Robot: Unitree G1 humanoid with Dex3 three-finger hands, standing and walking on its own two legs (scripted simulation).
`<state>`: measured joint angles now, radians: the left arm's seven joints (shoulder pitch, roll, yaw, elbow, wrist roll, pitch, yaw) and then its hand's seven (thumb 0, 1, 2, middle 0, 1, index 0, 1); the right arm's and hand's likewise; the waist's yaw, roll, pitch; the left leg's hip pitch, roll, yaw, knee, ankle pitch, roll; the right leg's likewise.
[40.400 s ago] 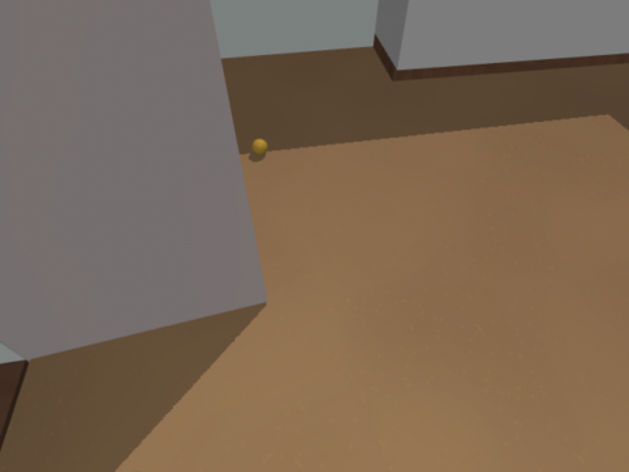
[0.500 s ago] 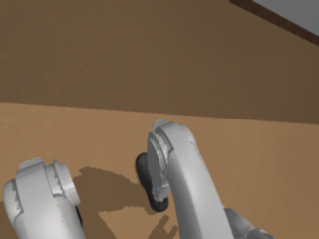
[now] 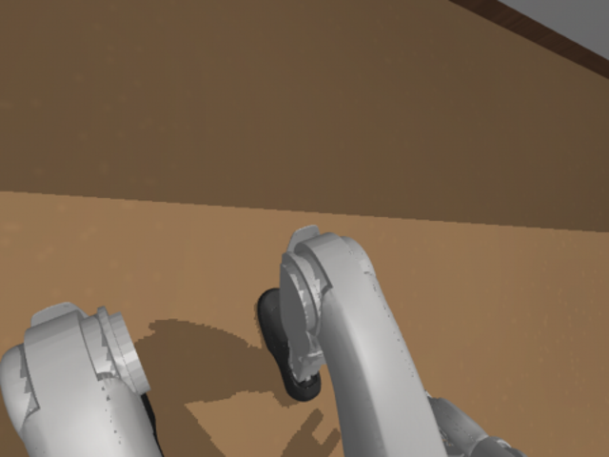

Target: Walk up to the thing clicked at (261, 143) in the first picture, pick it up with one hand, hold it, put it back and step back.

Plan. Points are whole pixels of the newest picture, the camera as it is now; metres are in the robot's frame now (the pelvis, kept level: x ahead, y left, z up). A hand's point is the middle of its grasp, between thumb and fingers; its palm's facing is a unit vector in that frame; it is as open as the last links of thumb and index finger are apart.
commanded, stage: withdraw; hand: left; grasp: from above
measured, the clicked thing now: out of the picture +0.45 +0.32 -0.26
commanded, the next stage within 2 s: home in 0.86 s
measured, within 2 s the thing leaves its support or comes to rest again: neither
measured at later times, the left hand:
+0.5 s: hand out of the picture +0.42 +0.34 -0.06, palm faces -0.48 -0.13 -0.87, open 14.1 cm
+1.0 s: hand out of the picture +0.44 +0.34 -0.12, palm faces -0.37 -0.06 -0.93, open 14.1 cm
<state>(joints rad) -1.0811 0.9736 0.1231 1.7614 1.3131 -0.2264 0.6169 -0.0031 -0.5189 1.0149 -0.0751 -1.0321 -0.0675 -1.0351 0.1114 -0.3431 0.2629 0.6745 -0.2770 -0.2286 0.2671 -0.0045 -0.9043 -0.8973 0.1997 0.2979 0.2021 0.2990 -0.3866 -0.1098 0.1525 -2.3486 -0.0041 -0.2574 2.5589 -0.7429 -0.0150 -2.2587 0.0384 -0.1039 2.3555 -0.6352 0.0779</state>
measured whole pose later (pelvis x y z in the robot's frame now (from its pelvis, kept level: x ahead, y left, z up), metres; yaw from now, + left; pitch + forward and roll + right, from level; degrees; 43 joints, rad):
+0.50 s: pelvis -0.01 -0.01 +0.07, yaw +8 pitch +34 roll -7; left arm -0.96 0.67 -0.06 1.30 1.07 -0.06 0.17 0.00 -0.56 1.06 -0.10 -1.05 -0.07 -1.07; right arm 0.11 -0.31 0.04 0.67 -0.09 -0.03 0.20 0.00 -0.93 -0.91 0.20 0.30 0.20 0.30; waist -0.18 0.05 -0.09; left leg -2.20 0.00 -0.12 2.29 -0.69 -0.01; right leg -2.16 -0.01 -0.01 2.19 -0.64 0.06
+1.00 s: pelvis -0.01 -0.01 +0.03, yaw +7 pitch +35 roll -8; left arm -1.03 0.76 0.06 1.44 1.27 -0.17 0.41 0.00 -0.55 1.03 -0.10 -1.03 -0.09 -1.04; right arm 0.20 -0.26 0.08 0.73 -0.15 -0.02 0.12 0.00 -0.92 -0.90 0.20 0.30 0.20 0.30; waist -0.27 0.01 -0.05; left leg -2.34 -0.02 -0.13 2.39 -0.66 -0.01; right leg -2.28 -0.01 -0.01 2.28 -0.62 0.05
